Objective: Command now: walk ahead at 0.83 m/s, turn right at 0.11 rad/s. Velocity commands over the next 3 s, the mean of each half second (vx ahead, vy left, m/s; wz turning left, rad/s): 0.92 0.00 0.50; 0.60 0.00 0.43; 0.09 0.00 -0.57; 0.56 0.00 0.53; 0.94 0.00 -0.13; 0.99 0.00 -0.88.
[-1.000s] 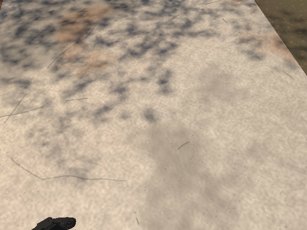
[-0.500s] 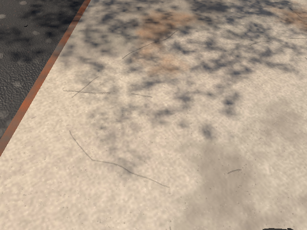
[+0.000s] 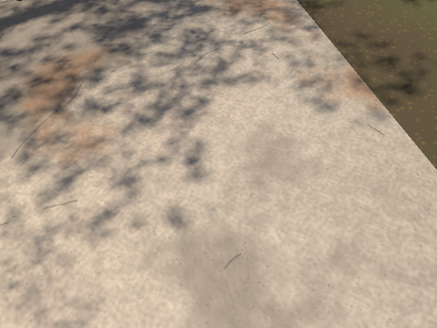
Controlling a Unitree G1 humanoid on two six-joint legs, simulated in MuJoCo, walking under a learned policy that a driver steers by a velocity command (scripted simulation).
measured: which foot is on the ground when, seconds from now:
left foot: up 0.00-0.34, down 0.36-0.76, up 0.78-1.00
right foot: down 0.00-0.36, up 0.38-0.76, down 0.78-1.00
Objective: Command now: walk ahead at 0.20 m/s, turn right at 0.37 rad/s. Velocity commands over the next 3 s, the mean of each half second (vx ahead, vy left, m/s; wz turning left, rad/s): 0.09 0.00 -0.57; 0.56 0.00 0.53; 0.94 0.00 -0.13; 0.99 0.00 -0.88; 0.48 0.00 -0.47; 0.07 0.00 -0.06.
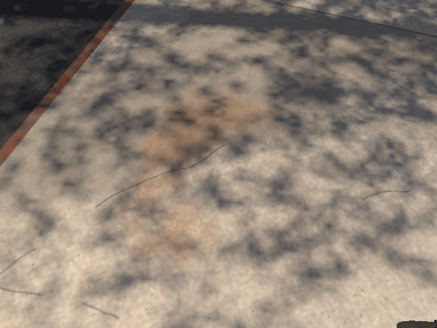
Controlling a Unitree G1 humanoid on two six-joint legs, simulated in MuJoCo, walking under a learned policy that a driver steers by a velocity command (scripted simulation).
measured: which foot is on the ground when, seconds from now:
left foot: up 0.00-0.16, down 0.18-0.54, up 0.56-1.00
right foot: down 0.00-0.18, up 0.20-0.52, down 0.54-1.00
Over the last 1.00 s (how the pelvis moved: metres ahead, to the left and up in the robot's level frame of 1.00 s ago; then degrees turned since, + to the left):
0.79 0.05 0.02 30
